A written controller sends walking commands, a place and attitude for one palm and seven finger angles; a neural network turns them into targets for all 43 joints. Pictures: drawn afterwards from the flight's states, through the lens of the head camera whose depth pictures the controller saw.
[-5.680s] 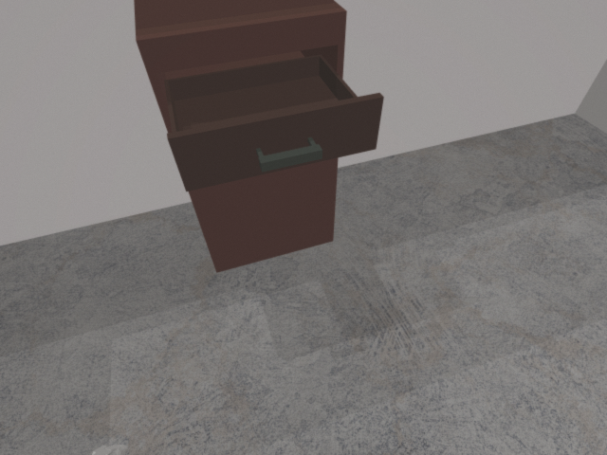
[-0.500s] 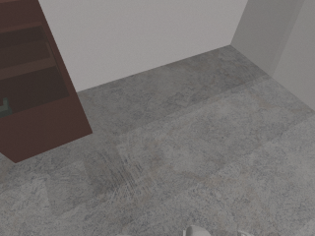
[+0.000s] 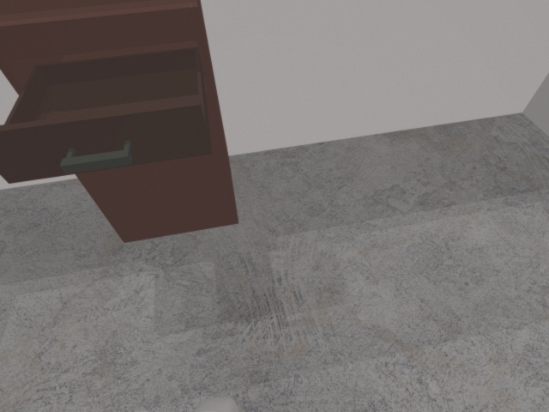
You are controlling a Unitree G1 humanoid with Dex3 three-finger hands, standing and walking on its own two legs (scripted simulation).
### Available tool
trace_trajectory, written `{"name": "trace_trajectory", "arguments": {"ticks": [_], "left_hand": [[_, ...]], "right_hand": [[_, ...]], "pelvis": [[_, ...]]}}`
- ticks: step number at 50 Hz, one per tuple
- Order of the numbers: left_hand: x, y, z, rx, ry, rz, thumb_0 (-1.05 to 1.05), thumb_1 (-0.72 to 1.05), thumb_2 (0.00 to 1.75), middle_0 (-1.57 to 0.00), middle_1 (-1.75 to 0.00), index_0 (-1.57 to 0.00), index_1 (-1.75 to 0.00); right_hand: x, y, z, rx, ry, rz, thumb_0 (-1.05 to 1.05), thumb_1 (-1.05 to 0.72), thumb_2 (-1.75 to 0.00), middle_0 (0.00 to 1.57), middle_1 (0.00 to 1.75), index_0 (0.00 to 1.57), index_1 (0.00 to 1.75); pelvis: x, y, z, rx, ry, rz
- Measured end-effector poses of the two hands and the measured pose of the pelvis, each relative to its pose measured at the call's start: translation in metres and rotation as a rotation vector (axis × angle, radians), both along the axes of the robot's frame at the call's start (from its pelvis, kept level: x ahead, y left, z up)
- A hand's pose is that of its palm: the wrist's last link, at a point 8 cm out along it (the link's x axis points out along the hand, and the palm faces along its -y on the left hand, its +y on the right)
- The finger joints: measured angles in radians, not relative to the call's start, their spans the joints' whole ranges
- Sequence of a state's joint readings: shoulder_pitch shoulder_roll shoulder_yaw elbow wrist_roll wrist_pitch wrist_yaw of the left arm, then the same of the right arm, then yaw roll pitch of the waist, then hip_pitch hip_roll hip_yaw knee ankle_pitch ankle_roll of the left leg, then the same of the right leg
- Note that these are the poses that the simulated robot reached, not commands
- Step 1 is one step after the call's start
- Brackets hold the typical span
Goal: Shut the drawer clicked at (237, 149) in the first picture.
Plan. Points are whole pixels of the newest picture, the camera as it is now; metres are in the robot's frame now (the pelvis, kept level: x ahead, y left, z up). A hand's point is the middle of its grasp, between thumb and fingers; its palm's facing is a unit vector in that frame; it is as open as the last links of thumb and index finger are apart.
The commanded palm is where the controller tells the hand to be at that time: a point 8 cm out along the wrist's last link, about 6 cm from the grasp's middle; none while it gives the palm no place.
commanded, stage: turn to face it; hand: left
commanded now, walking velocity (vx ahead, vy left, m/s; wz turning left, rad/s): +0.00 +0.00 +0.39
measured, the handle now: (98, 155) +0.59 +0.42 -0.01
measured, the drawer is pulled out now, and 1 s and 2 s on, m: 0.29 0.29 0.29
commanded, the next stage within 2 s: take the last steps up to it in 0.38 s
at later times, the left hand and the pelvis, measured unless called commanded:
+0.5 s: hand out of the picture +0.01 +0.23 -0.16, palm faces +0.22 -0.93 -0.28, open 7.3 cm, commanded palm none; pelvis -0.02 +0.01 -0.01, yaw +10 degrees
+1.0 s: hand out of the picture -0.14 +0.21 -0.18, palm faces +0.38 -0.91 -0.16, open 7.3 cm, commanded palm none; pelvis +0.01 +0.08 -0.01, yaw +16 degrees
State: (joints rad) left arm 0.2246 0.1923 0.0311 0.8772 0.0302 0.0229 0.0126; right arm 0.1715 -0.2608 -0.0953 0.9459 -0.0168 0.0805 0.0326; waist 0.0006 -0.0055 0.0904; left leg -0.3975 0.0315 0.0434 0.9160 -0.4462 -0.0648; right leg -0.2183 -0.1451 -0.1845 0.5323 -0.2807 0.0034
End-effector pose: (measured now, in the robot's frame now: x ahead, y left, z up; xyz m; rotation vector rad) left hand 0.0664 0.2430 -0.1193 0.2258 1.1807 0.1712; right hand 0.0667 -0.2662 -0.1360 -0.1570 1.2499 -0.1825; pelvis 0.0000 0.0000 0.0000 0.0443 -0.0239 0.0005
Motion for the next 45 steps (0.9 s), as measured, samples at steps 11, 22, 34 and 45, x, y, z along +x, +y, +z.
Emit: {"name": "trace_trajectory", "arguments": {"ticks": [11,22,34,45], "left_hand": [[-0.082,0.062,-0.033,-0.01,0.161,0.192,0.0,0.91,0.9,-0.2,-0.3,-0.2,-0.3],[-0.075,0.042,-0.01,-0.001,0.076,0.22,0.0,0.91,0.9,-0.2,-0.29,-0.2,-0.3],[-0.11,-0.009,0.003,-0.027,0.035,0.296,0.0,0.92,0.9,-0.2,-0.3,-0.2,-0.3],[-0.198,-0.008,-0.01,-0.126,0.25,0.431,0.0,0.91,0.9,-0.2,-0.3,-0.2,-0.3]], "right_hand": [[0.054,0.061,0.013,-0.053,-0.115,0.186,0.01,-0.9,-0.89,0.2,0.3,0.2,0.3],[0.033,0.074,-0.005,0.038,-0.045,0.212,0.01,-0.9,-0.89,0.2,0.3,0.2,0.3],[0.006,0.043,-0.011,0.063,0.055,0.232,0.01,-0.9,-0.89,0.2,0.3,0.2,0.3],[0.034,0.082,0.004,0.015,0.069,0.318,0.01,-0.91,-0.89,0.19,0.3,0.2,0.3]], "pelvis": [[-0.008,0.033,-0.011,-0.039,0.003,0.092],[-0.015,0.023,-0.003,-0.034,0.003,0.16],[-0.017,0.004,0.006,-0.012,-0.01,0.237],[-0.004,0.043,0.008,-0.035,0.009,0.275]]}}
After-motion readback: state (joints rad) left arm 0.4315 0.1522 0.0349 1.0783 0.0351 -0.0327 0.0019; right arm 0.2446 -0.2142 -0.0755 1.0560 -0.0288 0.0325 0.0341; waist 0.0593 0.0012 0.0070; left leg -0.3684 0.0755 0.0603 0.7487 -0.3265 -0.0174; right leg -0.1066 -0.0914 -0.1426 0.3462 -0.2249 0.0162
